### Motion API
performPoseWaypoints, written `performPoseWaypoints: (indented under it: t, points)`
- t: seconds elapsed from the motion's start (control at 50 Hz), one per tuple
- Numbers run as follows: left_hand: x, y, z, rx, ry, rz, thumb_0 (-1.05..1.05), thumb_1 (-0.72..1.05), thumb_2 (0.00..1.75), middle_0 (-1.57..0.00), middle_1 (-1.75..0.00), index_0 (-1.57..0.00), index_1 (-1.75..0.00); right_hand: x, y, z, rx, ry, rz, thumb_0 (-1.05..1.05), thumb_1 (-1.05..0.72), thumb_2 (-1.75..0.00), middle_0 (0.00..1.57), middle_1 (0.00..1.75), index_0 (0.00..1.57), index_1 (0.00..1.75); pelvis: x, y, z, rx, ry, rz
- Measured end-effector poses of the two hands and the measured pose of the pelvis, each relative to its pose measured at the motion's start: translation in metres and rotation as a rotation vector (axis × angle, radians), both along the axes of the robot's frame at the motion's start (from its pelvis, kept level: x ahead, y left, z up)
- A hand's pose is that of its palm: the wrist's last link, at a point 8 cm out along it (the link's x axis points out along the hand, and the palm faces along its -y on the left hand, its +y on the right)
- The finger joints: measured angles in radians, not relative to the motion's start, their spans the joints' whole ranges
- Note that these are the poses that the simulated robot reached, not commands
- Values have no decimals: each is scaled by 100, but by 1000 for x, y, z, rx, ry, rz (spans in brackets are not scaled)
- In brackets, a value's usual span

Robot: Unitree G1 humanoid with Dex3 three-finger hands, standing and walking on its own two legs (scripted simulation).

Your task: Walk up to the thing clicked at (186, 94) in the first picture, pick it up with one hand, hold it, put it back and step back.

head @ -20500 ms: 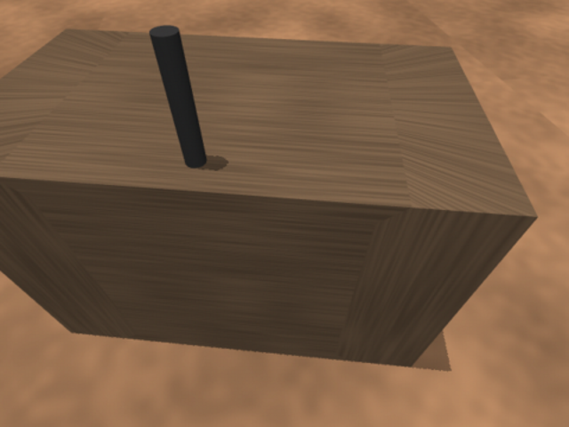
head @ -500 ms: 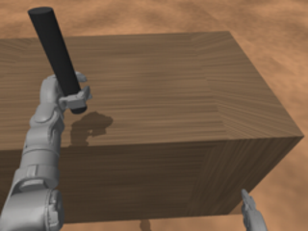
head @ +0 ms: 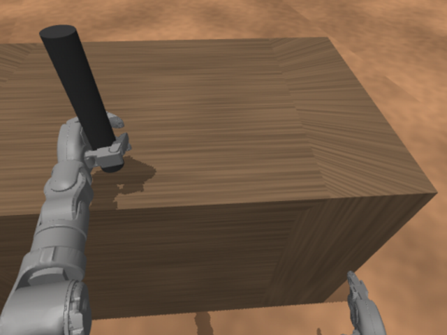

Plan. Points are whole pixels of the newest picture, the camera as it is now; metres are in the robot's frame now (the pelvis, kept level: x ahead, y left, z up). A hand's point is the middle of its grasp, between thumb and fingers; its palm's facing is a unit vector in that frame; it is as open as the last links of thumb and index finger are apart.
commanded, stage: lower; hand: left
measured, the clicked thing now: (91, 112) +0.43 +0.20 +0.20
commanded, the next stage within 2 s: loosen in 0.04 s
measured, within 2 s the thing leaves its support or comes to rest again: rests again in 0.46 s
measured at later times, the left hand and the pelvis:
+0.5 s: hand (112, 140) +0.44 +0.19 +0.13, palm faces +0.13 -0.99 +0.00, open 6.3 cm; pelvis +0.00 +0.00 -0.01, yaw +0 degrees
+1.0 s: hand (112, 141) +0.44 +0.19 +0.13, palm faces +0.14 -0.99 +0.00, open 11.7 cm; pelvis +0.00 +0.00 -0.01, yaw +0 degrees
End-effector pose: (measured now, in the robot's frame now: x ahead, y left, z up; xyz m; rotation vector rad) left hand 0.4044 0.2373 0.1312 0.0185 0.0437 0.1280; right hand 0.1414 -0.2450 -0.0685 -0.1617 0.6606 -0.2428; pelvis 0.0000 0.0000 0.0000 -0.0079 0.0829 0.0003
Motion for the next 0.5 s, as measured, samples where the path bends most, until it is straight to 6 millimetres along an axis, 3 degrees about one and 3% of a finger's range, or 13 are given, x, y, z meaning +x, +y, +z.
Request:
performPoseWaypoints:
  t: [0.26,0.5]
  points:
    - [0,0,-11,-8,-6,-2,-2,11,117,-101,-115,-102,-116,-2,1,1,-2,3,-3,-1,52,-5,5,5,6,5,-1,1,-4,-2,12,-3]
    - [4,1,-1,-17,-54,7,0,1,84,-106,-106,-108,-105,-5,1,0,-4,5,-2,-1,51,-5,5,5,6,5,-3,1,-7,-2,20,-1]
